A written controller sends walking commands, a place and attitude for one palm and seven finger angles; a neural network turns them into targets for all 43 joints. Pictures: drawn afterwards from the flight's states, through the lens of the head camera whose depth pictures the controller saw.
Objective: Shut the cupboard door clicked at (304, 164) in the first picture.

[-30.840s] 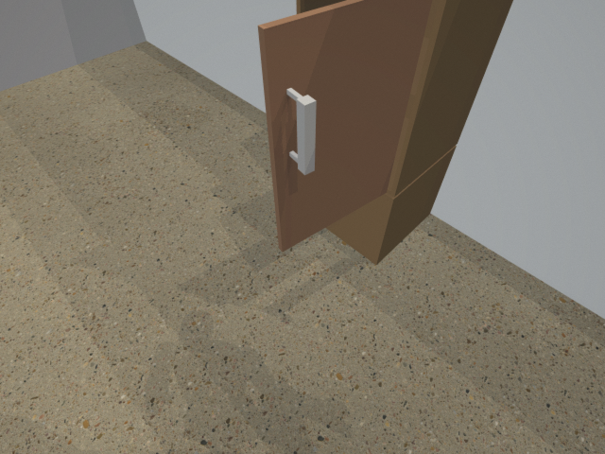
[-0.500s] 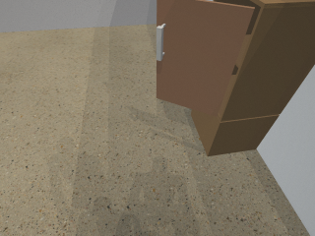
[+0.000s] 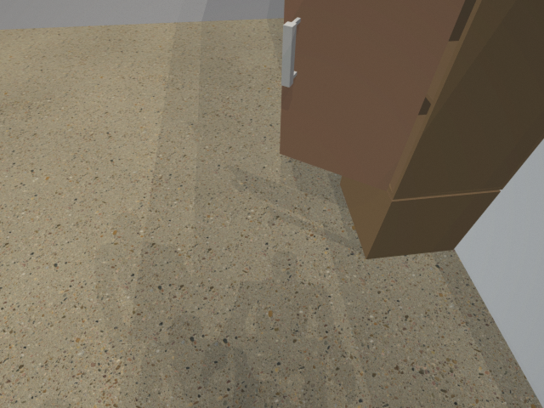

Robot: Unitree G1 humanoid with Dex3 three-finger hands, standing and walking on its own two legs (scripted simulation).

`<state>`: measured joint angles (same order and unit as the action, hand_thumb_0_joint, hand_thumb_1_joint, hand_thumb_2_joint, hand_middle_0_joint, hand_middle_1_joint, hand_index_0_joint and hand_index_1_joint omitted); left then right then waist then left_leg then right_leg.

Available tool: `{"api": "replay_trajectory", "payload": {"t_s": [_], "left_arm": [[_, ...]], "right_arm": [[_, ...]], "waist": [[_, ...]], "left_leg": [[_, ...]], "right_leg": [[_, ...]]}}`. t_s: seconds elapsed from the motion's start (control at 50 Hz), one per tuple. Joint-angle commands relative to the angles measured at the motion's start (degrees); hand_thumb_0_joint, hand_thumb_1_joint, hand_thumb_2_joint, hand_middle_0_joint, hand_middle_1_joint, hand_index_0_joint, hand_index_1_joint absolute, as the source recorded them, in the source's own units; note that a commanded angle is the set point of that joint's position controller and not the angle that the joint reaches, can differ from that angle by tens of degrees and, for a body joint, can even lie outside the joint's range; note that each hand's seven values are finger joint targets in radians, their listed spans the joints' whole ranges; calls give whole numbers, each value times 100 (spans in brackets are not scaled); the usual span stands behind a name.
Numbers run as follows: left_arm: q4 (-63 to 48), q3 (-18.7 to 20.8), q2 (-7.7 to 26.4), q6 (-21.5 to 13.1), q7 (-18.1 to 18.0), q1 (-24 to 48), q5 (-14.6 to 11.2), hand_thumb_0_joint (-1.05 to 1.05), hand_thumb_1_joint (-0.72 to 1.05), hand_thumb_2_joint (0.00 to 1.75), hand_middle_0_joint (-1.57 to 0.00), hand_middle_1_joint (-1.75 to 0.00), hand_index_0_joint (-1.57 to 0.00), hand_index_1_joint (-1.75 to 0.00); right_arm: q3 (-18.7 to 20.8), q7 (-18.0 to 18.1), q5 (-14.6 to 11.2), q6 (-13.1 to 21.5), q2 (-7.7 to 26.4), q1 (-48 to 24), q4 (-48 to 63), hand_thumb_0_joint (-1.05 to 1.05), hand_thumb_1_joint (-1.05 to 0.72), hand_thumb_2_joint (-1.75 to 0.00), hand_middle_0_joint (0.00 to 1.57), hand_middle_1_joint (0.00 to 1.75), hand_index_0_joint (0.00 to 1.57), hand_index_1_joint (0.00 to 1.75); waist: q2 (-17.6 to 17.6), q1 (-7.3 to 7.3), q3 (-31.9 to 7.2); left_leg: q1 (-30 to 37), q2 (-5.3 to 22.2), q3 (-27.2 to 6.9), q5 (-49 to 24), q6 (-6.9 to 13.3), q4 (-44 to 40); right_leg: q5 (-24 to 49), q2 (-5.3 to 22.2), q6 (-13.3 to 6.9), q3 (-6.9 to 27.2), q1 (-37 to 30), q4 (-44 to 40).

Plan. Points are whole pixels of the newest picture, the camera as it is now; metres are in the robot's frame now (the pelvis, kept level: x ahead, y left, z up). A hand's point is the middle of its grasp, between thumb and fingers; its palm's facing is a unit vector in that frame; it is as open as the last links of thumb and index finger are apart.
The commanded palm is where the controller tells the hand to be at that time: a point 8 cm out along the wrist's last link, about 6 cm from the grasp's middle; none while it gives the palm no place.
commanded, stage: walk to a spot facing it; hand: left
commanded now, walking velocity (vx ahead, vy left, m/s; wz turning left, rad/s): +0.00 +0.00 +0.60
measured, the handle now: (292, 52) +0.95 -0.02 +0.05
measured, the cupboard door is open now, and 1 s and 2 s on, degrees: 56 56 56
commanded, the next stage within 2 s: turn to face it in 1.16 s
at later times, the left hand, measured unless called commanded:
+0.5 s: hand out of the picture +0.05 +0.22 -0.15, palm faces +0.29 -0.91 -0.28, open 7.4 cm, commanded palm none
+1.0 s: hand out of the picture -0.13 +0.13 -0.18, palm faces +0.67 -0.70 -0.24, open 7.4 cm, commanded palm none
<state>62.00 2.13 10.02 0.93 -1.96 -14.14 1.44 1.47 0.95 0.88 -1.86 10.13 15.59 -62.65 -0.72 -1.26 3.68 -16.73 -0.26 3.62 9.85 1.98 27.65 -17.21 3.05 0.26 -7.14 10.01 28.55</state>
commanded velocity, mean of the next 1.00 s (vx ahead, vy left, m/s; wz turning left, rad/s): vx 0.14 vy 0.00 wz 0.60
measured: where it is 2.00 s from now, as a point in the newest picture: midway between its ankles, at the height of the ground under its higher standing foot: outside the picture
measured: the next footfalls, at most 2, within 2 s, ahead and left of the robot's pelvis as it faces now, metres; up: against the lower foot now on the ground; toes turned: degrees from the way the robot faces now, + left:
right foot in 0.56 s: +0.06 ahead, -0.15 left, +0.00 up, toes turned +21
left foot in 1.00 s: +0.07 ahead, +0.17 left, +0.00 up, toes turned +47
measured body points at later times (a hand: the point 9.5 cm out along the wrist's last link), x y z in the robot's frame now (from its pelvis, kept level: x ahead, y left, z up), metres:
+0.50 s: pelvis +0.00 -0.02 +0.00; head +0.05 -0.01 +0.45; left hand +0.04 +0.27 -0.13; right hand +0.12 -0.26 -0.14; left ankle +0.05 +0.09 -0.74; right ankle +0.01 -0.18 -0.70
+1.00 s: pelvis +0.05 +0.02 -0.02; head +0.09 +0.06 +0.43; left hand -0.16 +0.17 -0.16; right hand +0.33 -0.07 -0.15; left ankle +0.04 +0.14 -0.74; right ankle +0.03 -0.16 -0.73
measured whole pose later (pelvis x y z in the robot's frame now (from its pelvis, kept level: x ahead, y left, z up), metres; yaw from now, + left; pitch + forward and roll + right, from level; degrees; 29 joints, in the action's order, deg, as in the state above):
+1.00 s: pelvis +0.05 +0.02 -0.02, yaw +41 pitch +0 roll +1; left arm 56.4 2.8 12.1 -1.5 -0.2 -25.2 1.9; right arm 2.5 -3.1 1.8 -1.6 15.2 3.8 -49.8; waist 1.3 2.7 7.1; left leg -23.0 0.3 7.1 15.3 2.5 35.0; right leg -28.0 11.6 4.5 -16.9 2.9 36.0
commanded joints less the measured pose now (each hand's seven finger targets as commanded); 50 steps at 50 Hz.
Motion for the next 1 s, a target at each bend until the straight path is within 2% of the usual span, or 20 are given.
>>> {"api": "replay_trajectory", "payload": {"t_s": [0.0,0.06,0.1,0.14,0.16,0.2,0.26,0.4,0.48,0.5,0.54,0.58,0.66,0.74,0.8,0.88,0.92,0.94,0.96,0.98], "left_arm": [[-430,349,1002,1,-40,-309,0,0,90,90,-20,-30,-20,-30],[-719,408,1071,-8,-59,97,42,0,90,90,-20,-30,-20,-30],[-829,433,1078,20,-41,143,41,0,90,90,-20,-30,-20,-30],[-1007,373,723,68,-16,-72,-61,0,90,90,-20,-30,-20,-30],[-1088,345,757,125,-50,315,-34,0,90,90,-20,-30,-20,-30],[-1146,385,808,163,-10,412,-4,0,90,90,-20,-30,-20,-30],[-1167,386,780,68,77,389,-5,0,90,90,-20,-30,-20,-30],[-1439,328,751,101,76,472,-15,0,90,90,-20,-30,-20,-30],[-1227,396,935,116,126,-549,-28,0,90,90,-20,-30,-20,-30],[-1101,456,1097,97,125,-1046,1,0,90,90,-20,-30,-20,-30],[-1384,503,1863,38,26,-521,114,0,90,90,-20,-30,-20,-30],[-1676,458,1533,-115,12,714,-16,0,90,90,-20,-30,-20,-30],[-1405,331,1153,-335,78,142,-7,0,90,90,-20,-30,-20,-30],[-1020,340,1188,-372,55,-934,9,0,90,90,-20,-30,-20,-30],[-914,344,1236,-373,59,-1231,31,0,90,90,-20,-30,-20,-30],[-921,373,1334,-383,89,-1196,46,0,90,90,-20,-30,-20,-30],[-960,414,1485,-405,114,-1066,29,0,90,90,-20,-30,-20,-30],[-946,403,1477,-402,131,-995,-1,0,90,90,-20,-30,-20,-30],[-1084,378,1323,-409,191,-991,-45,0,90,90,-20,-30,-20,-30],[-1471,277,984,-392,261,-624,-72,0,90,90,-20,-30,-20,-30]], "right_arm": [[194,-45,31,5,481,60,499,0,-90,-90,20,30,20,30],[263,-100,34,-32,474,9,668,0,-90,-90,20,30,20,30],[279,-135,25,5,574,109,741,0,-90,-90,20,30,20,30],[364,-58,110,86,1188,470,751,0,-90,-90,20,30,20,30],[418,33,141,79,1289,848,606,0,-90,-90,20,30,20,30],[430,81,95,80,1333,611,735,0,-90,-90,20,30,20,30],[392,95,103,135,1208,97,972,0,-90,-90,20,30,20,30],[492,19,123,17,1387,-9,1125,0,-90,-90,20,30,20,30],[568,-35,136,-88,1437,-565,1371,0,-90,-90,20,30,20,30],[565,-46,101,-112,1321,-799,1446,0,-90,-90,20,30,20,30],[508,-84,41,-35,794,-809,1629,0,-90,-90,20,30,20,30],[545,-185,129,-113,991,-462,1582,0,-90,-90,20,30,20,30],[437,-370,84,-42,848,-653,1549,0,-90,-90,20,30,20,30],[296,-383,55,-18,702,-1312,1729,0,-90,-90,20,30,20,30],[210,-414,58,0,614,-1627,1800,0,-90,-90,20,30,20,30],[170,-456,59,80,638,-1756,1843,0,-90,-90,20,30,20,30],[209,-399,80,159,779,-1052,1678,0,-90,-90,20,30,20,30],[283,-374,113,186,999,-323,1469,0,-90,-90,20,30,20,30],[429,-297,145,227,1592,473,1313,0,-90,-90,20,30,20,30],[604,-224,112,274,2302,1158,1195,0,-90,-90,20,30,20,30]], "waist": [[835,85,-64],[1034,-9,-15],[450,-63,-56],[-1732,-142,-85],[-1686,-402,-355],[-1048,-221,-481],[-332,-24,-720],[-822,-99,-757],[-1080,304,-775],[-693,572,-718],[1892,501,-85],[830,-221,84],[969,-43,232],[1095,397,59],[1261,493,94],[1293,426,119],[1088,64,-348],[803,-311,-760],[-133,-713,-1452],[-1501,-973,-1854]], "left_leg": [[-352,258,-229,-33,-177,901],[-480,321,-125,1036,-278,1651],[-113,524,-349,54,-202,886],[475,1704,-2794,-2627,639,-498],[807,1912,-3618,-2231,768,-1063],[663,1744,-3300,-557,389,-1305],[708,1336,-2773,-307,577,-1196],[608,1034,-2851,217,644,-1226],[-648,414,-2658,2228,199,-1400],[-1552,54,-2298,2678,-31,-887],[-3284,-740,-815,2216,-498,3082],[-2611,-66,-982,1366,-444,4171],[-2474,155,-457,602,-507,3928],[-2639,192,-49,784,-465,3019],[-2442,256,117,748,-354,2404],[-1589,147,420,994,-143,1374],[-264,-230,737,1035,36,822],[986,-292,671,576,104,282],[2766,629,-573,328,502,67],[3685,2356,-3302,-941,1297,-348]], "right_leg": [[76,1415,-680,823,289,-778],[976,1844,-871,588,390,-580],[1053,1618,-533,102,575,219],[-1166,218,226,-331,1486,2167],[-2016,-60,180,344,1826,3316],[-1170,139,160,899,2177,3843],[-514,77,285,992,2031,3543],[-810,-239,337,829,1430,1952],[-638,-652,160,319,-447,109],[-698,-460,55,482,-1370,-754],[-2958,2542,-840,3881,-807,-2509],[-1905,2224,-823,2839,183,-2358],[390,1371,-567,943,-429,-1745],[2888,1475,-502,385,-1621,-1190],[3176,1601,-492,138,-1710,-1081],[3571,1805,-474,-130,-1448,-757],[4480,1728,-353,-519,-1137,223],[3995,1552,-166,-774,-565,1325],[2141,1240,91,-809,918,2831],[-1725,339,382,-415,2821,4554]]}}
